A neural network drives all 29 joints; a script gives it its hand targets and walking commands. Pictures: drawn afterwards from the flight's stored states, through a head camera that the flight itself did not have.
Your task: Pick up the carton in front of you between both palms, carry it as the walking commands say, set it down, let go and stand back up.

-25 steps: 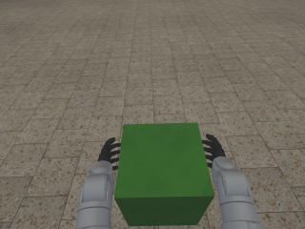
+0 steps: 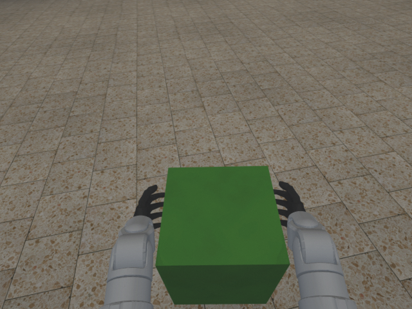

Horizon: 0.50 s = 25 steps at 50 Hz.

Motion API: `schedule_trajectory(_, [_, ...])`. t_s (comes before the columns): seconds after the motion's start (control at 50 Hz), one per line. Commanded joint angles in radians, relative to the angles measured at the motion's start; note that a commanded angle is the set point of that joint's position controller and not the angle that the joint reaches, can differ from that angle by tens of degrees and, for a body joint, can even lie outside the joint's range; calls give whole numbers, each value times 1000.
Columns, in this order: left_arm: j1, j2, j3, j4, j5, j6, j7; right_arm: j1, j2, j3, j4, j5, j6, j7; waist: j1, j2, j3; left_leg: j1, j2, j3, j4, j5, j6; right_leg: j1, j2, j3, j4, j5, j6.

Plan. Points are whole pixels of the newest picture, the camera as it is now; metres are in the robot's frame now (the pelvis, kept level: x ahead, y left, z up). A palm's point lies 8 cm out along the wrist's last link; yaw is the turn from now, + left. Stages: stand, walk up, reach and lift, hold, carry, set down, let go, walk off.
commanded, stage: hold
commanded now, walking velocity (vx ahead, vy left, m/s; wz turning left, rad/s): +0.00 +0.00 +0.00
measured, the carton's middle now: (219, 238) +0.28 -0.01 -0.04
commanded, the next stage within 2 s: set down in 0.04 s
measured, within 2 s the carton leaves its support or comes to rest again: neither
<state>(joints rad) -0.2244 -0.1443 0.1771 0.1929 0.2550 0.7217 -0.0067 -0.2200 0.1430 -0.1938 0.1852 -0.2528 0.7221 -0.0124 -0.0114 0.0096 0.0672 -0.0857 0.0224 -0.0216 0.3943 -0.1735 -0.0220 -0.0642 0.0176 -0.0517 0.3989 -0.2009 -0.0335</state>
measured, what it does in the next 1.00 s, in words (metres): lowers itself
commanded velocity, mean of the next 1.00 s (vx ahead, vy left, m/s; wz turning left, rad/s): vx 0.00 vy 0.00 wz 0.00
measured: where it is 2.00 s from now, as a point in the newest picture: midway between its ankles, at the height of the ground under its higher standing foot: outside the picture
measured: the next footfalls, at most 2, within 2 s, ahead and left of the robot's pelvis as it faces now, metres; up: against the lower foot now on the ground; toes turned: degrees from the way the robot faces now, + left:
none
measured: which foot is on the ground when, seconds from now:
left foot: down 0.00-1.00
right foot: down 0.00-1.00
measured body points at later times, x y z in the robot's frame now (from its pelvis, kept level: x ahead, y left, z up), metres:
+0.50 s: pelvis -0.03 +0.04 -0.03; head +0.05 +0.04 +0.41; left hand +0.34 +0.18 -0.05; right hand +0.34 -0.13 -0.05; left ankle +0.04 +0.14 -0.74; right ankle +0.02 -0.09 -0.74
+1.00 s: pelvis -0.04 +0.02 -0.16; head +0.17 +0.02 +0.24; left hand +0.38 +0.19 -0.23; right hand +0.40 -0.11 -0.23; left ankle +0.04 +0.14 -0.74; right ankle +0.02 -0.09 -0.74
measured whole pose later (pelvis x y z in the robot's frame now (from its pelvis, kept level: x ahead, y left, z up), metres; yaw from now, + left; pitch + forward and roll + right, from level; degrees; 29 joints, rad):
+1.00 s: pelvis -0.04 +0.02 -0.16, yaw -1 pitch +37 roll +1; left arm -0.70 -0.12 0.49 0.53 0.25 0.26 0.00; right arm -0.76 0.10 -0.43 0.62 -0.24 0.25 -0.03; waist 0.06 -0.03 -0.17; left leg -1.53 0.00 0.00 1.29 -0.41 -0.01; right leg -1.53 0.04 0.02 1.31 -0.44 -0.01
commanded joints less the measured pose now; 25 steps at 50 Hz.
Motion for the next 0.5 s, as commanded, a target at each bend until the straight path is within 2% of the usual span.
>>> schedule_trajectory(0.0, [-419,-880,-457,-25,-192,-38,-204,-501,899,540,-36,239,-25,235,47,-45,-215,-17,-115,-49,-50,6,61,82,23,151,-74,87,40])
schedule_trajectory(0.06, [-474,-905,-440,10,-185,-35,-210,-548,903,510,13,234,-26,251,43,-26,-197,21,-107,-46,-50,-27,59,16,30,145,-75,11,29])
schedule_trajectory(0.14, [-627,-957,-383,120,-168,-49,-219,-669,878,394,161,178,-60,282,14,10,-153,18,-92,-44,-37,-157,47,-70,41,126,-51,-141,-2])
schedule_trajectory(0.2, [-759,-973,-287,249,-129,-83,-219,-786,854,257,300,106,-111,297,-8,27,-129,-12,-80,-65,-28,-264,41,-117,52,110,-2,-195,-18])
schedule_trajectory(0.26, [-820,-914,-151,356,-51,-126,-187,-855,790,104,408,18,-166,287,-12,27,-96,-40,-77,-79,5,-301,38,-196,61,105,49,-207,-28])
schedule_trajectory(0.32, [-808,-807,-13,408,36,-175,-146,-851,701,-13,471,-68,-206,259,9,8,-84,-86,-82,-74,50,-262,35,-263,67,102,90,-191,-25])
schedule_trajectory(0.38, [-764,-706,75,421,97,-240,-122,-816,613,-78,503,-121,-265,241,29,-10,-112,-173,-94,-57,116,-164,31,-346,76,103,152,-137,-14])
schedule_trajectory(0.42, [-752,-670,84,415,103,-298,-116,-796,582,-83,513,-130,-323,234,32,-17,-175,-229,-105,-46,179,-83,24,-415,85,105,203,-90,-7])
schedule_trajectory(0.48, [-767,-693,19,393,67,-399,-114,-794,605,-31,510,-100,-425,231,31,-16,-311,-284,-116,-46,268,38,12,-516,100,104,283,-18,-3])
